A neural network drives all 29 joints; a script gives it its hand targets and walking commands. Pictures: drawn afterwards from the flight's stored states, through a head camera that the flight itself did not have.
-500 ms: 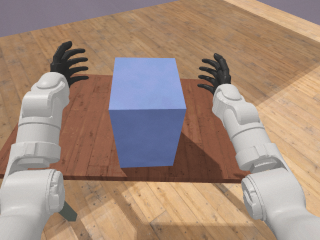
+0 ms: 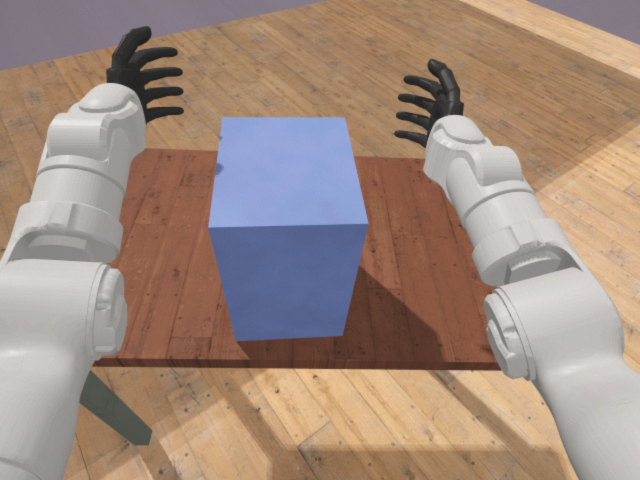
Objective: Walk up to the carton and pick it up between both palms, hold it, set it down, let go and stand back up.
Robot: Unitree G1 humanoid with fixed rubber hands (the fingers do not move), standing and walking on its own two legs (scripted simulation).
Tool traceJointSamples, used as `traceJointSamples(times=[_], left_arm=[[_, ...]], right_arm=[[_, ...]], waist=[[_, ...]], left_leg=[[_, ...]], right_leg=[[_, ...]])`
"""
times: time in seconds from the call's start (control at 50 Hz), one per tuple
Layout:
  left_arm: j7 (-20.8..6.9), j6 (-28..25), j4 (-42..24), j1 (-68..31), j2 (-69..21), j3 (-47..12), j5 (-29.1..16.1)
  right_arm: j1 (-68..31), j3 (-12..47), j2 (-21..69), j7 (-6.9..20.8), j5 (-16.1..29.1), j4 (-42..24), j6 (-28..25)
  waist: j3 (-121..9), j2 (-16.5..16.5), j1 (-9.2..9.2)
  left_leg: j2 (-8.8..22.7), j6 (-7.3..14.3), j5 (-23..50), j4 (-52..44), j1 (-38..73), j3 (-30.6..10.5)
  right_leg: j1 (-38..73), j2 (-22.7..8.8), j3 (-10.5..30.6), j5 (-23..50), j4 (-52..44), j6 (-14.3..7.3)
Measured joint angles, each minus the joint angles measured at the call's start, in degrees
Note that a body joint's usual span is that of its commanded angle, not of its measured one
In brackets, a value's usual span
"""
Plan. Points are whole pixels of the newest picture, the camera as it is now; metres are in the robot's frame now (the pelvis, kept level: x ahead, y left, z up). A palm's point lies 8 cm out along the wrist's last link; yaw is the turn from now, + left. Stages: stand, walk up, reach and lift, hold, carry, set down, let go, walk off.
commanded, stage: reach and lift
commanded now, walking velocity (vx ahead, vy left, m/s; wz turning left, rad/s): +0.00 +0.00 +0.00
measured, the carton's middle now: (287, 235) +0.44 +0.08 +0.04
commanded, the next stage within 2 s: none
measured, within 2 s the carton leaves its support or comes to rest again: neither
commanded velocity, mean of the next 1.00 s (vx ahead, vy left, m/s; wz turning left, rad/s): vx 0.00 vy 0.00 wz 0.00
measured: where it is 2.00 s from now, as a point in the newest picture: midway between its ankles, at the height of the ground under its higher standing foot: outside the picture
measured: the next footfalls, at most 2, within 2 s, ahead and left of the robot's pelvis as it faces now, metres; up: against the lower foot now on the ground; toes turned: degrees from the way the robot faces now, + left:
none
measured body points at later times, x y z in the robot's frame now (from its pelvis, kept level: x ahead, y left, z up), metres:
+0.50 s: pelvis +0.00 +0.00 +0.00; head +0.03 +0.02 +0.45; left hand +0.45 +0.23 +0.15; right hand +0.46 -0.08 +0.14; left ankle +0.00 +0.14 -0.75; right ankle -0.03 -0.13 -0.75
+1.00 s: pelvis +0.00 +0.01 -0.01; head +0.04 +0.03 +0.44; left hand +0.45 +0.21 +0.10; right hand +0.46 -0.07 +0.09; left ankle +0.00 +0.14 -0.75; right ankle -0.03 -0.13 -0.75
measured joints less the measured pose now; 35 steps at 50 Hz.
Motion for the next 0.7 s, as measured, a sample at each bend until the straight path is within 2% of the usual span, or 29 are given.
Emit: traceJointSamples(times=[0.1,0.2,0.32,0.5,0.7], left_arm=[[-0.61,-3.53,3.39,1.04,-1.34,0.37,1.30],[-0.95,-6.83,2.38,5.93,-3.96,1.29,2.97],[-0.06,-10.15,1.05,8.46,-6.24,1.68,4.07],[0.82,-17.36,8.98,6.11,-9.21,3.29,7.47],[1.36,-22.52,14.47,6.06,-11.76,3.85,9.30]], right_arm=[[0.64,1.27,0.94,0.19,0.14,2.58,-2.34],[5.22,0.93,2.68,0.15,-1.44,1.77,-5.55],[8.77,-1.99,4.88,0.23,-5.35,0.49,-8.64],[7.37,-6.06,6.62,1.82,-10.66,6.99,-13.06],[7.45,-7.02,7.10,3.44,-11.87,12.70,-17.09]], waist=[[-0.23,0.19,0.19],[0.38,0.22,0.53],[0.67,-0.35,0.81],[-1.57,-0.99,1.32],[-2.74,-1.27,1.87]], left_leg=[[0.13,-0.03,-0.54,0.64,-0.25,0.05],[0.07,-0.06,-0.80,1.00,-0.03,-0.14],[0.12,-0.11,-0.53,1.60,-1.87,-0.42],[-0.09,0.26,-0.57,2.78,-5.46,0.06],[-0.40,0.63,-1.32,3.95,-6.67,0.34]], right_leg=[[-0.24,0.13,0.14,-0.43,0.50,-0.02],[0.05,0.11,0.03,-0.77,0.89,0.00],[-1.84,0.20,-0.13,-0.71,1.75,-0.10],[-6.00,-0.05,0.41,-1.01,3.72,0.15],[-7.22,-0.38,0.73,-1.64,4.79,0.51]])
